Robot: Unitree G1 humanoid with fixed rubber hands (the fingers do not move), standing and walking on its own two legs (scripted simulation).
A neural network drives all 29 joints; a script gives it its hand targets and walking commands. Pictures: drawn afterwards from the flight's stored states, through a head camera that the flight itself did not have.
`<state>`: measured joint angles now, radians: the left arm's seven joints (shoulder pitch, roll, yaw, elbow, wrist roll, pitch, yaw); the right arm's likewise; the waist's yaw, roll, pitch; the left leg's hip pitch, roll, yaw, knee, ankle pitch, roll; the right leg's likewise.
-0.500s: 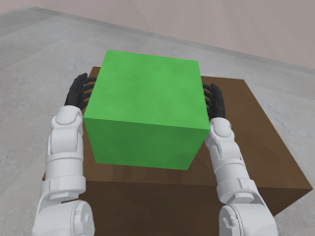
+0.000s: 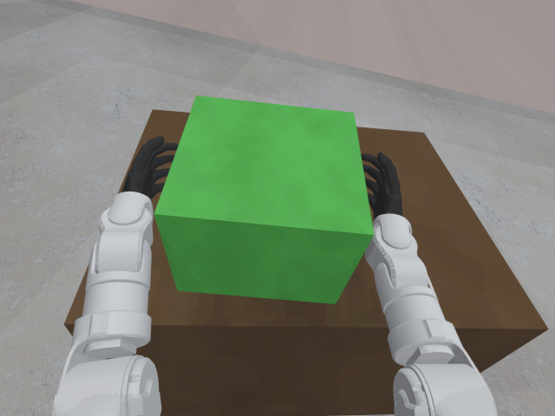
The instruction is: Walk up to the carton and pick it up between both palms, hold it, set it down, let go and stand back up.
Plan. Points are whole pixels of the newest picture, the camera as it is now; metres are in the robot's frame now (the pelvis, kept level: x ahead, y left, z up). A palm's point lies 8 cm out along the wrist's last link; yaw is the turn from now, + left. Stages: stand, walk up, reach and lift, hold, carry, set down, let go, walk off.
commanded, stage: set down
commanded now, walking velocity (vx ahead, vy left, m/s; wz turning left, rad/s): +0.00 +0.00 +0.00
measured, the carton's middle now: (266, 200) +0.41 -0.02 +0.09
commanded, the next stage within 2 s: none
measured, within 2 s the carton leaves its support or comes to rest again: neither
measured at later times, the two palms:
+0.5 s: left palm (149, 188) +0.41 +0.16 +0.12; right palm (382, 218) +0.35 -0.19 +0.12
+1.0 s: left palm (155, 187) +0.43 +0.15 +0.10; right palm (374, 224) +0.36 -0.19 +0.10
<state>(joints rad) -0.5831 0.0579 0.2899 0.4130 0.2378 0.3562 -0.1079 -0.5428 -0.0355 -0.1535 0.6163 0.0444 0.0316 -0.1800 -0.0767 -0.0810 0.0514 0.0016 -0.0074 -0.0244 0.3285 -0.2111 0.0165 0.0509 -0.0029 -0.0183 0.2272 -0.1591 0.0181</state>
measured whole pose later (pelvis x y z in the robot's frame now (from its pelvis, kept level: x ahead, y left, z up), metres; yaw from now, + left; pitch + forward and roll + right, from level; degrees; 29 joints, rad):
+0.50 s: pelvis +0.00 +0.00 +0.00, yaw -1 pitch -5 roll -1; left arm -0.73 0.10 0.33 0.73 0.24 0.20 -0.13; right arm -0.58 0.04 -0.33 0.73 -0.11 -0.04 -0.17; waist -0.07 -0.08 0.04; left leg -0.03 -0.01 0.00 0.31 -0.20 0.02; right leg 0.01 -0.01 -0.02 0.23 -0.15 0.02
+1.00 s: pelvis +0.01 +0.01 +0.00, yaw -1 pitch -2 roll -1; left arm -0.78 0.14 0.33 0.89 0.22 0.11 -0.14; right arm -0.58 0.10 -0.42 0.75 -0.19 -0.09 -0.17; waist -0.08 -0.08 0.03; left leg -0.08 0.00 0.02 0.33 -0.22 0.03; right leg -0.04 -0.01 -0.02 0.23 -0.16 0.03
